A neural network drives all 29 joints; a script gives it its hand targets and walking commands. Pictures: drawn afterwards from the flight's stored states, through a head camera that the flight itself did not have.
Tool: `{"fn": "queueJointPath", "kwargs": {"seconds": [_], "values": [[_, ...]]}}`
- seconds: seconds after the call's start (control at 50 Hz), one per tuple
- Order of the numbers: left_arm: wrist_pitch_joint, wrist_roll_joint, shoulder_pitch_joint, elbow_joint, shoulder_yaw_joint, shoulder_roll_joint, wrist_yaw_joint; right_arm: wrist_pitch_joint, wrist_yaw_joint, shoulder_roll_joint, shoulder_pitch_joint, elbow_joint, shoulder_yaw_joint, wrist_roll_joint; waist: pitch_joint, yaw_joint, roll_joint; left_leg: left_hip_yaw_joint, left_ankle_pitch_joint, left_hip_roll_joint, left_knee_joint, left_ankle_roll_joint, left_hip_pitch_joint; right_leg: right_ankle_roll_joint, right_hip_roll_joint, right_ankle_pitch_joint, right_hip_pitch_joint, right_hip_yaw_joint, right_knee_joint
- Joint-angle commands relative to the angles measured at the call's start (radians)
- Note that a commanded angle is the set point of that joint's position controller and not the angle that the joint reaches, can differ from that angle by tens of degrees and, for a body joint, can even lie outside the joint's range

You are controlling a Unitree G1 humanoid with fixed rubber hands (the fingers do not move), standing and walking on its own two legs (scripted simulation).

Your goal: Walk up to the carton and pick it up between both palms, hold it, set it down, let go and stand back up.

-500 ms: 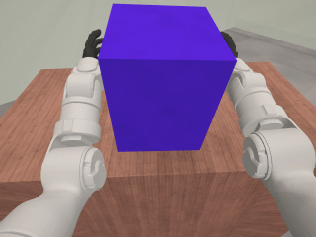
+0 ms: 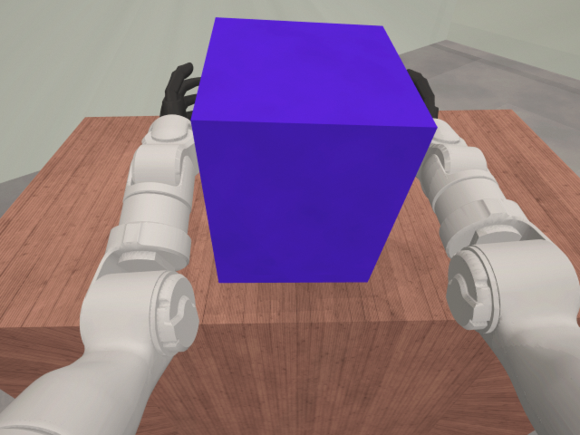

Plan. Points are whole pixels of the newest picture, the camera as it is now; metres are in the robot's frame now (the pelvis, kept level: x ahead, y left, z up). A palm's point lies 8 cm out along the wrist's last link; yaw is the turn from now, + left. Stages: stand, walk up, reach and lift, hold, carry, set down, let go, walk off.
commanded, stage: set down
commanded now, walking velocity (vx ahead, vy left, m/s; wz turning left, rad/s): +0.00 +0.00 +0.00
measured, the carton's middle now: (297, 159) +0.44 +0.02 +0.19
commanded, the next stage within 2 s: none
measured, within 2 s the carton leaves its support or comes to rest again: neither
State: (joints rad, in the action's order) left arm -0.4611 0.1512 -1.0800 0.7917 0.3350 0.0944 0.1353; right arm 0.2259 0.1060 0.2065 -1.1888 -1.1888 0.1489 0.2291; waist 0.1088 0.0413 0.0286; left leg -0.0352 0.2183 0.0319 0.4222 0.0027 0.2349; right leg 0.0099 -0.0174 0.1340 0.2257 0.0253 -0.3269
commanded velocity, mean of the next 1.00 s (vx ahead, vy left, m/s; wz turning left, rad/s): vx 0.00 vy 0.00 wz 0.00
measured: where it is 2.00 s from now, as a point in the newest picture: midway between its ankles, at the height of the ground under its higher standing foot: outside the picture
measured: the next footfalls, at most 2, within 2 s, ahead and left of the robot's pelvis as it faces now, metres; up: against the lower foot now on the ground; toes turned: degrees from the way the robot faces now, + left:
none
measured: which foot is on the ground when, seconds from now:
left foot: down 0.00-1.00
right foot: down 0.00-1.00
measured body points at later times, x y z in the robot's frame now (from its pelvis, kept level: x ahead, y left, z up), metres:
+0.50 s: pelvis +0.01 +0.00 +0.00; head -0.01 +0.00 +0.45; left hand +0.44 +0.18 +0.22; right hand +0.47 -0.13 +0.21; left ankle +0.00 +0.11 -0.75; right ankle +0.02 -0.13 -0.75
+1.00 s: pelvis +0.01 +0.00 +0.00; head +0.00 +0.00 +0.45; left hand +0.45 +0.18 +0.20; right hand +0.48 -0.13 +0.19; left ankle +0.00 +0.11 -0.75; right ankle +0.02 -0.13 -0.75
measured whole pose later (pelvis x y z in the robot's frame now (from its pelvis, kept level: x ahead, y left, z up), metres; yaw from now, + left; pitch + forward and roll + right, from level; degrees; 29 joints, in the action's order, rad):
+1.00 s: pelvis +0.01 +0.00 +0.00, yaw +0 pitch +3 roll -1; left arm -0.30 0.15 -1.06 0.95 0.34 0.06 0.17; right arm 0.12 0.03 0.23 -1.16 -1.30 0.17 0.07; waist 0.09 0.09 0.03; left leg -0.04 0.23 0.03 0.42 0.01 0.23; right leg 0.01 -0.02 0.15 0.23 0.02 -0.33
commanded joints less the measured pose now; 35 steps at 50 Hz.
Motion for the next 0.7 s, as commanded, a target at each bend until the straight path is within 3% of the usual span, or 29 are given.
{"fn": "queueJointPath", "kwargs": {"seconds": [0.0, 0.04, 0.06, 0.08, 0.1, 0.12, 0.16, 0.18, 0.2, 0.22, 0.24, 0.28, 0.3, 0.32, 0.34, 0.36, 0.38, 0.4, 0.42, 0.44, 0.46, 0.48, 0.52, 0.58, 0.6, 0.62, 0.64, 0.66, 0.68], "values": [[0.054, -0.072, -0.64, -0.108, -0.2, -0.598, -0.105, -0.061, -0.175, -0.548, -0.705, 0.277, -0.131, -0.037, 0.503, 0.014, -0.067, 0.044, -0.399, -0.04, -0.056, 0.07, -0.27, -0.013, -0.072, -0.212, -0.221, -0.084, 0.047], [0.049, -0.059, -0.651, -0.058, -0.199, -0.596, -0.117, -0.057, -0.176, -0.522, -0.723, 0.257, -0.086, -0.05, 0.491, -0.007, -0.031, 0.052, -0.354, -0.04, -0.068, 0.083, -0.239, -0.019, -0.068, -0.159, -0.2, -0.084, 0.046], [0.046, -0.047, -0.629, -0.055, -0.194, -0.575, -0.109, -0.053, -0.185, -0.495, -0.705, 0.233, -0.067, -0.069, 0.449, 0.005, -0.034, 0.037, -0.32, -0.036, -0.081, 0.079, -0.224, -0.019, -0.075, -0.122, -0.184, -0.094, 0.055], [0.063, -0.075, -0.682, -0.107, -0.229, -0.636, -0.102, -0.074, -0.182, -0.529, -0.729, 0.275, -0.066, -0.07, 0.579, -0.018, -0.019, 0.049, -0.392, -0.034, -0.063, 0.097, -0.287, -0.027, -0.078, -0.172, -0.215, -0.103, 0.041], [0.073, -0.081, -0.68, -0.151, -0.258, -0.627, -0.098, -0.072, -0.187, -0.515, -0.677, 0.217, -0.058, -0.074, 0.557, -0.026, -0.002, 0.056, -0.452, -0.031, -0.046, 0.106, -0.328, -0.029, -0.076, -0.181, -0.173, -0.105, 0.048], [0.07, -0.061, -0.673, -0.096, -0.209, -0.611, -0.095, -0.07, -0.19, -0.512, -0.705, 0.235, -0.082, -0.066, 0.525, 0.013, -0.034, 0.049, -0.398, -0.03, -0.053, 0.093, -0.295, -0.028, -0.072, -0.134, -0.166, -0.092, 0.059], [0.087, -0.085, -0.693, -0.113, -0.235, -0.627, -0.091, -0.085, -0.193, -0.527, -0.725, 0.234, -0.065, -0.071, 0.547, 0.014, -0.019, 0.049, -0.416, -0.03, -0.052, 0.102, -0.286, -0.031, -0.072, -0.161, -0.172, -0.092, 0.049], [0.088, -0.067, -0.698, -0.112, -0.236, -0.645, -0.087, -0.089, -0.193, -0.524, -0.695, 0.222, -0.052, -0.087, 0.545, -0.014, 0.003, 0.049, -0.418, -0.032, -0.041, 0.114, -0.304, -0.036, -0.074, -0.151, -0.167, -0.09, 0.056], [0.095, -0.081, -0.685, -0.122, -0.246, -0.632, -0.09, -0.091, -0.2, -0.52, -0.693, 0.216, -0.061, -0.086, 0.547, 0.001, -0.027, 0.047, -0.478, -0.028, -0.038, 0.106, -0.302, -0.032, -0.076, -0.182, -0.18, -0.097, 0.047], [0.089, -0.072, -0.667, -0.066, -0.217, -0.607, -0.094, -0.087, -0.202, -0.513, -0.691, 0.194, -0.058, -0.092, 0.533, 0.009, -0.029, 0.036, -0.45, -0.032, -0.044, 0.106, -0.279, -0.025, -0.068, -0.184, -0.169, -0.1, 0.046], [0.096, -0.065, -0.648, -0.096, -0.206, -0.608, -0.093, -0.094, -0.193, -0.561, -0.678, 0.249, -0.091, -0.077, 0.593, 0.026, -0.056, 0.03, -0.456, -0.039, -0.027, 0.089, -0.295, -0.015, -0.073, -0.23, -0.209, -0.087, 0.046], [0.103, -0.052, -0.662, -0.068, -0.169, -0.58, -0.1, -0.083, -0.206, -0.559, -0.68, 0.209, -0.08, -0.095, 0.537, 0.031, -0.087, 0.028, -0.392, -0.042, -0.056, 0.078, -0.26, -0.001, -0.066, -0.192, -0.2, -0.085, 0.047], [0.118, -0.059, -0.701, -0.081, -0.204, -0.623, -0.089, -0.104, -0.213, -0.528, -0.703, 0.199, -0.033, -0.106, 0.544, 0.027, -0.024, 0.026, -0.392, -0.037, -0.058, 0.104, -0.247, -0.022, -0.067, -0.168, -0.159, -0.092, 0.041], [0.121, -0.065, -0.712, -0.123, -0.221, -0.619, -0.086, -0.109, -0.21, -0.551, -0.683, 0.209, -0.048, -0.105, 0.594, 0.011, -0.036, 0.035, -0.422, -0.032, -0.049, 0.099, -0.292, -0.025, -0.07, -0.182, -0.171, -0.093, 0.05], [0.123, -0.074, -0.715, -0.139, -0.265, -0.673, -0.075, -0.12, -0.211, -0.543, -0.679, 0.218, -0.042, -0.093, 0.626, -0.008, 0.031, 0.053, -0.493, -0.023, -0.034, 0.125, -0.329, -0.036, -0.074, -0.173, -0.119, -0.098, 0.041], [0.121, -0.076, -0.684, -0.081, -0.237, -0.643, -0.073, -0.121, -0.205, -0.546, -0.717, 0.245, -0.058, -0.101, 0.608, 0.019, -0.024, 0.043, -0.466, -0.032, -0.025, 0.11, -0.295, -0.029, -0.075, -0.188, -0.138, -0.093, 0.044], [0.115, -0.057, -0.673, -0.028, -0.195, -0.628, -0.08, -0.106, -0.22, -0.515, -0.693, 0.18, -0.043, -0.119, 0.503, 0.038, -0.035, 0.03, -0.394, -0.032, -0.057, 0.105, -0.238, -0.027, -0.071, -0.128, -0.137, -0.096, 0.047], [0.105, -0.048, -0.631, -0.006, -0.188, -0.612, -0.082, -0.109, -0.219, -0.508, -0.694, 0.197, -0.028, -0.117, 0.53, 0.025, -0.04, 0.033, -0.377, -0.029, -0.064, 0.097, -0.255, -0.024, -0.068, -0.143, -0.129, -0.093, 0.054], [0.113, -0.022, -0.639, -0.017, -0.135, -0.581, -0.086, -0.102, -0.222, -0.532, -0.673, 0.17, -0.028, -0.121, 0.485, 0.065, -0.06, 0.018, -0.391, -0.035, -0.06, 0.081, -0.221, -0.016, -0.058, -0.15, -0.164, -0.075, 0.061], [0.118, -0.025, -0.67, -0.021, -0.145, -0.579, -0.084, -0.104, -0.225, -0.537, -0.672, 0.178, -0.011, -0.132, 0.496, 0.045, -0.029, 0.018, -0.329, -0.037, -0.07, 0.087, -0.194, -0.016, -0.063, -0.121, -0.156, -0.078, 0.051], [0.135, -0.038, -0.683, -0.063, -0.196, -0.628, -0.075, -0.131, -0.231, -0.541, -0.725, 0.245, -0.02, -0.123, 0.605, 0.046, -0.018, 0.03, -0.377, -0.033, -0.062, 0.103, -0.219, -0.026, -0.069, -0.151, -0.161, -0.086, 0.038], [0.147, -0.062, -0.697, -0.049, -0.202, -0.625, -0.076, -0.138, -0.224, -0.549, -0.734, 0.258, -0.021, -0.136, 0.577, 0.032, -0.054, 0.021, -0.403, -0.032, -0.044, 0.106, -0.225, -0.015, -0.068, -0.177, -0.166, -0.093, 0.038], [0.157, -0.064, -0.704, -0.048, -0.184, -0.626, -0.073, -0.14, -0.225, -0.564, -0.737, 0.24, -0.034, -0.129, 0.615, 0.055, -0.053, 0.009, -0.395, -0.041, -0.043, 0.099, -0.197, -0.012, -0.063, -0.197, -0.164, -0.082, 0.03], [0.155, -0.014, -0.659, 0.008, -0.152, -0.623, -0.075, -0.128, -0.231, -0.517, -0.658, 0.134, 0.026, -0.164, 0.517, 0.036, -0.004, 0.023, -0.391, -0.03, -0.061, 0.112, -0.208, -0.031, -0.064, -0.133, -0.127, -0.09, 0.038], [0.166, -0.031, -0.645, -0.005, -0.164, -0.648, -0.073, -0.149, -0.235, -0.538, -0.669, 0.191, 0.017, -0.172, 0.601, 0.037, -0.022, 0.022, -0.433, -0.025, -0.052, 0.116, -0.234, -0.031, -0.068, -0.169, -0.129, -0.098, 0.034], [0.159, -0.023, -0.639, -0.024, -0.169, -0.635, -0.079, -0.139, -0.23, -0.527, -0.631, 0.141, 0.024, -0.173, 0.552, 0.012, -0.04, 0.021, -0.496, -0.023, -0.035, 0.108, -0.252, -0.019, -0.063, -0.204, -0.132, -0.104, 0.04], [0.169, -0.057, -0.686, -0.055, -0.223, -0.669, -0.084, -0.153, -0.225, -0.543, -0.661, 0.184, 0.04, -0.183, 0.62, -0.028, -0.029, 0.034, -0.558, -0.022, -0.02, 0.129, -0.301, -0.019, -0.065, -0.239, -0.123, -0.109, 0.04], [0.182, -0.078, -0.708, -0.068, -0.227, -0.693, -0.076, -0.165, -0.228, -0.557, -0.69, 0.186, 0.016, -0.172, 0.645, 0.017, -0.036, 0.026, -0.565, -0.023, -0.009, 0.124, -0.289, -0.024, -0.066, -0.219, -0.102, -0.104, 0.042], [0.191, -0.068, -0.73, -0.053, -0.233, -0.674, -0.078, -0.167, -0.229, -0.552, -0.705, 0.19, 0.027, -0.174, 0.639, -0.006, -0.031, 0.024, -0.508, -0.024, -0.014, 0.119, -0.276, -0.022, -0.061, -0.214, -0.1, -0.102, 0.052]]}}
